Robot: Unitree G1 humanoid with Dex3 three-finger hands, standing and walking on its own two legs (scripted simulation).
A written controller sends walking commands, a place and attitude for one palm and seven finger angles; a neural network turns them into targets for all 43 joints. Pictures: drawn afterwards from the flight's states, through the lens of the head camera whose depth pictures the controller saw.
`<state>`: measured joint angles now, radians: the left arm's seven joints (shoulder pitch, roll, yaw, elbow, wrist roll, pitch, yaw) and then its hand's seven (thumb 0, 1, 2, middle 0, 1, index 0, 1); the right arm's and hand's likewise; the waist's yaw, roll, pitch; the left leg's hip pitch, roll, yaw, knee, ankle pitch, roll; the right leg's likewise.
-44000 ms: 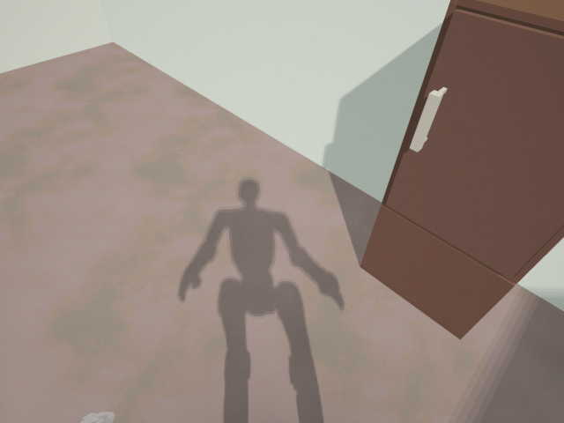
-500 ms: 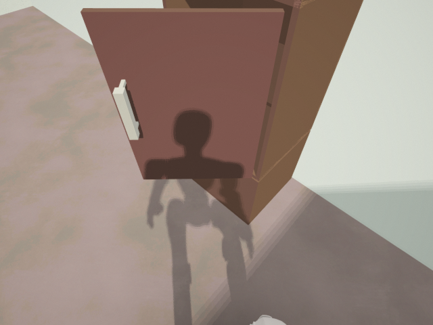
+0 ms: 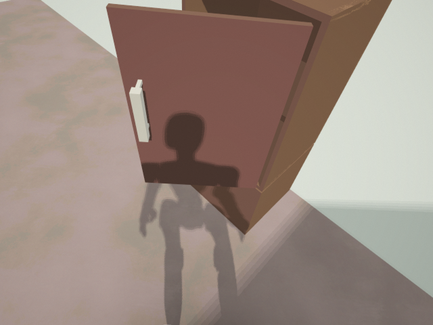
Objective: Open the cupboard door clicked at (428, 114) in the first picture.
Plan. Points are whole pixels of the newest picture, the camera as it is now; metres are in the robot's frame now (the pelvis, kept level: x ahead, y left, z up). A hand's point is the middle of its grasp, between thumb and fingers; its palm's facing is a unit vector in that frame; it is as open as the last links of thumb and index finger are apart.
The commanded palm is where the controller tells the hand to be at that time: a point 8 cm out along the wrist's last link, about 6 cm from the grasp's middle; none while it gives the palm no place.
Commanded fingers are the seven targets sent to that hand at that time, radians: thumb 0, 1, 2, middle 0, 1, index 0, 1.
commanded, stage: come to a stop and stand still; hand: left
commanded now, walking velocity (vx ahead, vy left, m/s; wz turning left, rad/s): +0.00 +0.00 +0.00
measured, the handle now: (142, 111) +0.58 +0.23 +0.02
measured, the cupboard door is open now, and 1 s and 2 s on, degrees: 44 44 44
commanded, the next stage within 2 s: look again from close up in 0.58 s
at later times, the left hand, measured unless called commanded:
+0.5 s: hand out of the picture -0.05 +0.16 -0.17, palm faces +0.01 -0.99 -0.15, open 7.4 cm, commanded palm none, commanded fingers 0.00 0.90 0.90 -0.20 -0.30 -0.20 -0.30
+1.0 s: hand out of the picture -0.02 +0.18 -0.18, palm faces +0.02 -0.98 -0.19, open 7.3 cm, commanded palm none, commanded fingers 0.00 0.90 0.90 -0.20 -0.30 -0.20 -0.30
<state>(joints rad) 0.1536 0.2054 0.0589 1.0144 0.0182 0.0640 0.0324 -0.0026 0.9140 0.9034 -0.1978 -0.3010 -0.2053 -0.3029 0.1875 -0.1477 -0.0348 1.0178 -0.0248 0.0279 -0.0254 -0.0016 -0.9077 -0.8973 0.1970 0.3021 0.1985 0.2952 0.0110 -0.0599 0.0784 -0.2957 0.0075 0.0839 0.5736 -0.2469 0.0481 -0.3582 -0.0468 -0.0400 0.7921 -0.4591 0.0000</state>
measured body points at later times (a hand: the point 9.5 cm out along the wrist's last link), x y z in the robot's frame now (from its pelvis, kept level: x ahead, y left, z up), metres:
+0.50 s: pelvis -0.03 +0.00 +0.01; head -0.03 +0.00 +0.46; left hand -0.04 +0.21 -0.16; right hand -0.03 -0.24 -0.15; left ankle +0.04 +0.09 -0.73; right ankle -0.08 -0.13 -0.73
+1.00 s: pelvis -0.04 +0.00 +0.00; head -0.04 +0.01 +0.45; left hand -0.02 +0.23 -0.16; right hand -0.02 -0.22 -0.15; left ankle +0.04 +0.09 -0.73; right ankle -0.08 -0.13 -0.73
